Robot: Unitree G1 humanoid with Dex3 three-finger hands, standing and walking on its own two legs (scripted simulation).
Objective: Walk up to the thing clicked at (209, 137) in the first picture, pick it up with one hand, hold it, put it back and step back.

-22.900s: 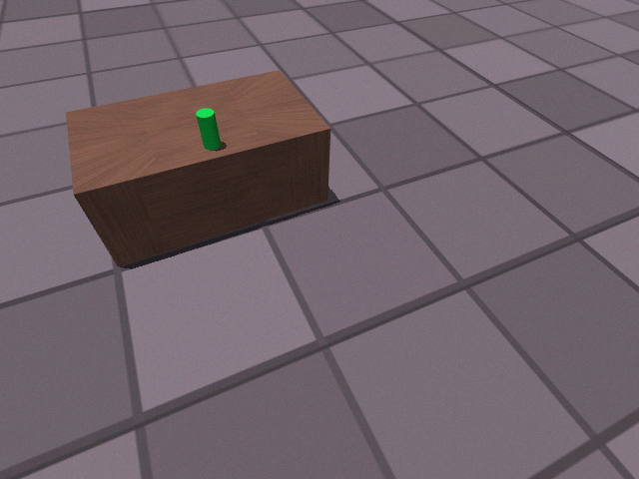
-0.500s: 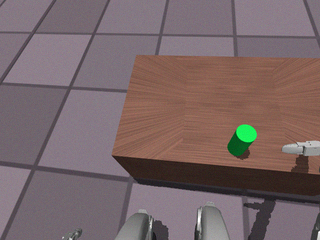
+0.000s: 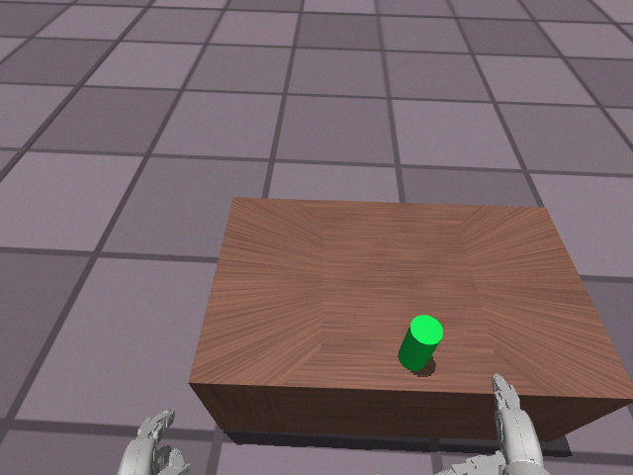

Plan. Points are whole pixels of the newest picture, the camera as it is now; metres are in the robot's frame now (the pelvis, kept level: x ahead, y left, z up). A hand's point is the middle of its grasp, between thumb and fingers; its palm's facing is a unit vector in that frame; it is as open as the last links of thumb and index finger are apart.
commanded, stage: home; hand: right
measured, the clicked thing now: (419, 344) +0.42 -0.21 -0.28
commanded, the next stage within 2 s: none
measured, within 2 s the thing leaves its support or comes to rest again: neither
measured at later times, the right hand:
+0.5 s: hand (445, 473) +0.16 -0.15 -0.08, palm faces +0.06 +0.95 -0.30, open 17.4 cm
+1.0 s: hand out of the picture +0.04 -0.25 -0.12, palm faces +0.00 +0.93 -0.36, open 17.4 cm
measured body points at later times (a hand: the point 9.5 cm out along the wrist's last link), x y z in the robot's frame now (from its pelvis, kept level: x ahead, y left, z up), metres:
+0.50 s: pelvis -0.01 +0.03 +0.00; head +0.01 +0.03 +0.45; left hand +0.14 +0.27 -0.10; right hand +0.15 -0.20 -0.06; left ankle -0.04 +0.14 -0.71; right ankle +0.03 -0.11 -0.71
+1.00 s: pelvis -0.01 -0.01 +0.03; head -0.01 +0.00 +0.48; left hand +0.07 +0.27 -0.11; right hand +0.05 -0.30 -0.10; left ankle -0.04 +0.14 -0.71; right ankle +0.03 -0.11 -0.71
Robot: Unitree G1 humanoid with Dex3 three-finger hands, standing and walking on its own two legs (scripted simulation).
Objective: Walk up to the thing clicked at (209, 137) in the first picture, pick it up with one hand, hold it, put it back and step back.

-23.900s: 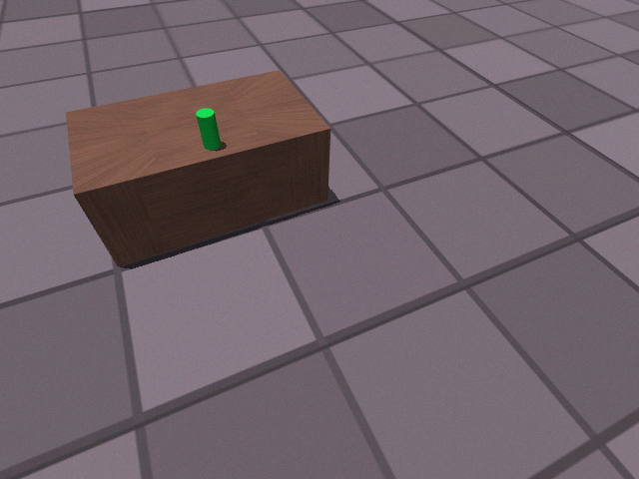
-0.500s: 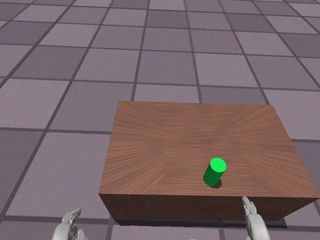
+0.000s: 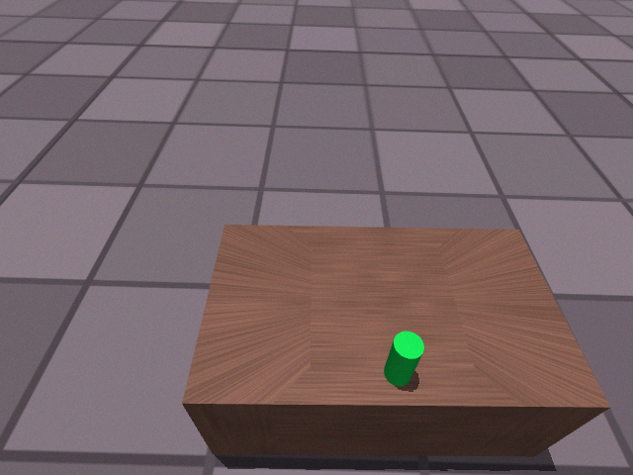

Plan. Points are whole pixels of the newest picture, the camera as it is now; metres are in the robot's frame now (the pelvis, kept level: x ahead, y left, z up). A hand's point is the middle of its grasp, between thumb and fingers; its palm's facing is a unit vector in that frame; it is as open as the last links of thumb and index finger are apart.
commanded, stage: home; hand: right
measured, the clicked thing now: (402, 359) +0.43 -0.19 -0.32
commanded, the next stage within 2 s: stand in 1.16 s
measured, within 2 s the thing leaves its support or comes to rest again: neither
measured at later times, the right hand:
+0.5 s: hand out of the picture +0.01 -0.24 -0.16, palm faces -0.06 +0.93 -0.37, open 17.4 cm
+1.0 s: hand out of the picture +0.07 -0.23 -0.15, palm faces -0.05 +0.93 -0.36, open 17.3 cm
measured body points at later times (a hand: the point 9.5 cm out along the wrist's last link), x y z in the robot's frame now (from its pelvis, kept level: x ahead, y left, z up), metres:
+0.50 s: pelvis -0.01 +0.01 +0.00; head -0.02 +0.01 +0.45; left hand +0.04 +0.30 -0.14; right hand +0.02 -0.29 -0.13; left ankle -0.04 +0.15 -0.74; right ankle +0.04 -0.10 -0.74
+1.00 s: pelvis +0.00 +0.01 +0.01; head -0.01 +0.02 +0.46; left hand +0.06 +0.31 -0.13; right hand +0.08 -0.28 -0.12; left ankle -0.04 +0.15 -0.74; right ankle +0.04 -0.10 -0.74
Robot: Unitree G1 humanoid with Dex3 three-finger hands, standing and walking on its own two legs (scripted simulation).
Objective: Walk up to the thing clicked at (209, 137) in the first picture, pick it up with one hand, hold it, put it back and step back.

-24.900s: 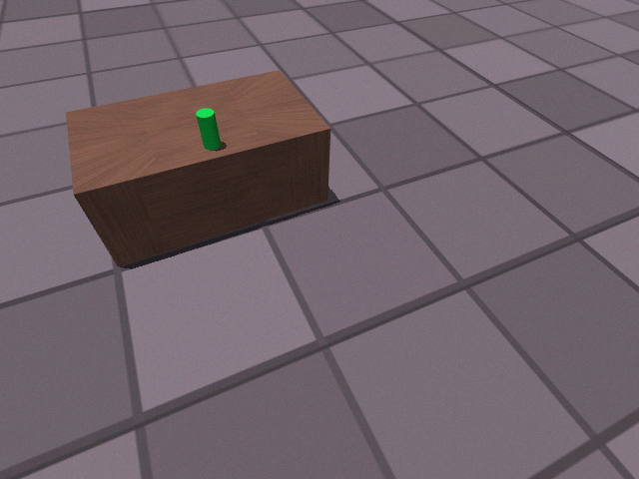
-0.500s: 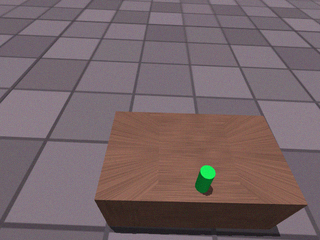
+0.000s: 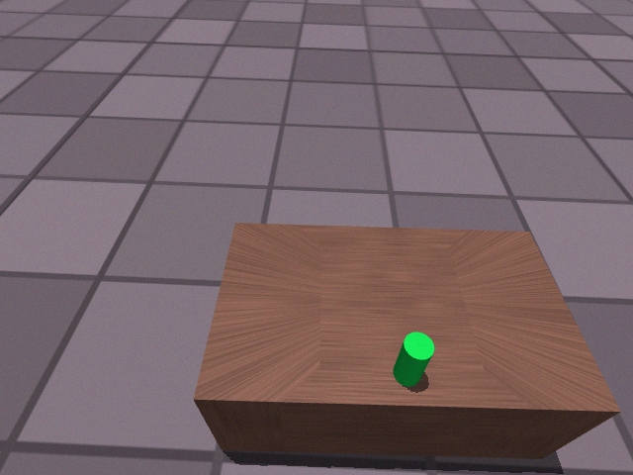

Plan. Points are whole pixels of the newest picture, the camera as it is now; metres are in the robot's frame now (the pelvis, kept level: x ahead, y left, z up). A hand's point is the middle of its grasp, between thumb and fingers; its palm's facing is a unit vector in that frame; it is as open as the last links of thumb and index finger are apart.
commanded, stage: home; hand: right
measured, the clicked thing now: (412, 360) +0.43 -0.21 -0.32
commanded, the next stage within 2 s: stand in 0.16 s
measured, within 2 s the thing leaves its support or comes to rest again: neither
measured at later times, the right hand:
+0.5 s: hand out of the picture +0.07 -0.25 -0.16, palm faces -0.05 +0.93 -0.35, open 14.2 cm
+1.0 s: hand out of the picture +0.06 -0.25 -0.16, palm faces -0.05 +0.94 -0.35, open 7.4 cm
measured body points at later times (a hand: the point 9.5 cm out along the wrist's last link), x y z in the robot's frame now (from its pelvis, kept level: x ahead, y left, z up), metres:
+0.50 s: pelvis +0.00 +0.00 +0.00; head +0.00 -0.01 +0.45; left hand +0.07 +0.29 -0.13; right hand +0.07 -0.30 -0.13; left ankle -0.03 +0.14 -0.75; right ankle +0.04 -0.12 -0.75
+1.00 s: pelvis +0.01 +0.00 +0.00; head +0.01 +0.00 +0.45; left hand +0.07 +0.30 -0.14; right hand +0.07 -0.30 -0.13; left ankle -0.03 +0.14 -0.75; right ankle +0.04 -0.12 -0.75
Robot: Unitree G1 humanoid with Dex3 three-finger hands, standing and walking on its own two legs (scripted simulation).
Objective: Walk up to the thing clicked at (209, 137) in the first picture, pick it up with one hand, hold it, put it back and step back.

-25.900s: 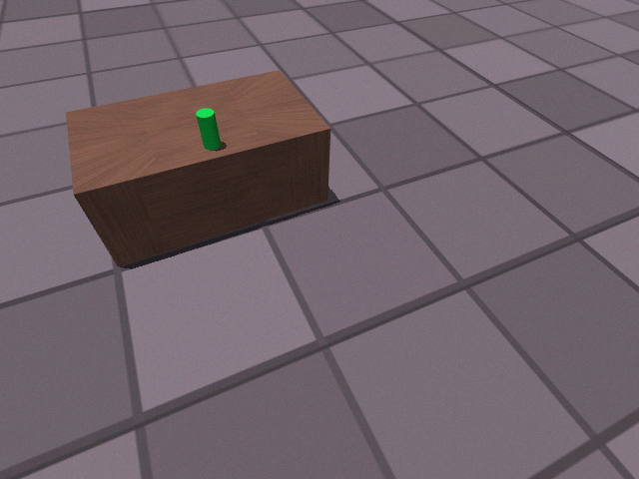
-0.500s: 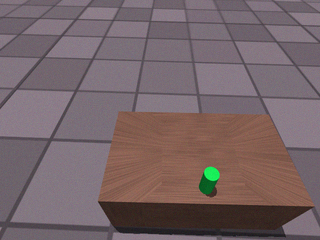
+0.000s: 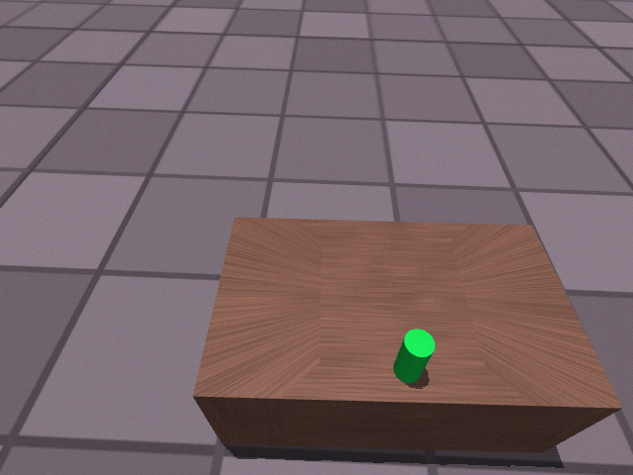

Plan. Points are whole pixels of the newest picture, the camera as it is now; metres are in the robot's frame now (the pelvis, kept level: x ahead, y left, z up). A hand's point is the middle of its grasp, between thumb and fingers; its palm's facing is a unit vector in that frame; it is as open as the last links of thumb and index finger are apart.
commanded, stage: stand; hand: right
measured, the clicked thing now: (412, 357) +0.42 -0.21 -0.32
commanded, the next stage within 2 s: step back in 1.78 s
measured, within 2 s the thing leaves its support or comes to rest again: neither
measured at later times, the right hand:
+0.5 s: hand out of the picture +0.08 -0.24 -0.16, palm faces -0.05 +0.94 -0.34, open 7.4 cm
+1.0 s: hand out of the picture +0.08 -0.25 -0.16, palm faces -0.05 +0.94 -0.34, open 7.4 cm
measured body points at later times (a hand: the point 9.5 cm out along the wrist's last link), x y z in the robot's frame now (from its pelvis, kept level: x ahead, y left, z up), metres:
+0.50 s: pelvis +0.01 +0.00 +0.00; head +0.01 +0.00 +0.45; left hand +0.08 +0.30 -0.13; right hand +0.08 -0.29 -0.13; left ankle -0.04 +0.14 -0.75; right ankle +0.03 -0.12 -0.75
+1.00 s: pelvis +0.01 +0.00 +0.00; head +0.01 +0.00 +0.45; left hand +0.08 +0.30 -0.13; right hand +0.08 -0.30 -0.13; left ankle -0.04 +0.14 -0.75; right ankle +0.03 -0.12 -0.75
